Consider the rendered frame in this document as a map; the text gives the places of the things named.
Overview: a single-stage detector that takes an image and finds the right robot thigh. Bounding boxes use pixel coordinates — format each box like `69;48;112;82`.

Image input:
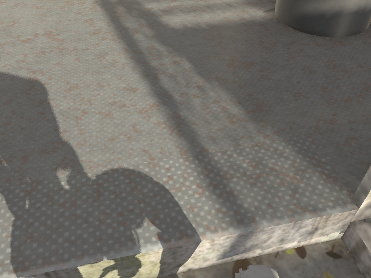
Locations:
235;265;278;278

